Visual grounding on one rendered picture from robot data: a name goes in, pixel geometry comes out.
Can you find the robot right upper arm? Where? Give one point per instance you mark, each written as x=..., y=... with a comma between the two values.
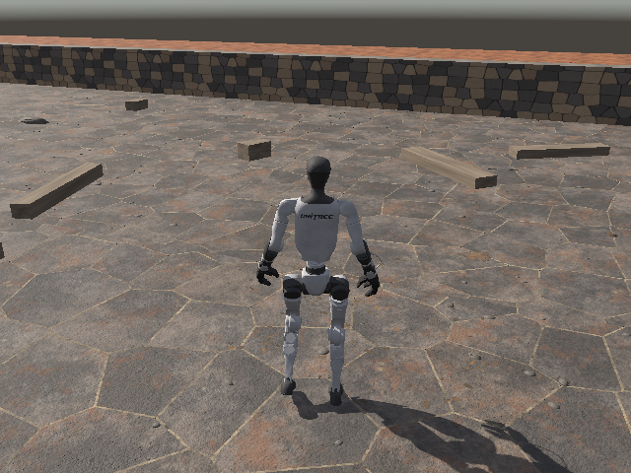
x=347, y=209

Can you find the right robot hand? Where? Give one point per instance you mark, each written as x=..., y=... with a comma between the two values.
x=368, y=282

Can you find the robot left upper arm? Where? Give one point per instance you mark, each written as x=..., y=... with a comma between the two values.
x=285, y=208

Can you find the left robot thigh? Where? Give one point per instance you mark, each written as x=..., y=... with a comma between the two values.
x=292, y=290

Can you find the left robot forearm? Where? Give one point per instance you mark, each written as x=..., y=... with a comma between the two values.
x=267, y=258

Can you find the right robot forearm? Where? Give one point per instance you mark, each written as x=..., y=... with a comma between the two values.
x=366, y=263

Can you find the left robot shin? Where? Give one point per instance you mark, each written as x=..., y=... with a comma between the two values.
x=290, y=349

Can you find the left robot hand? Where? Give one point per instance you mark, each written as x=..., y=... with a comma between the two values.
x=270, y=272

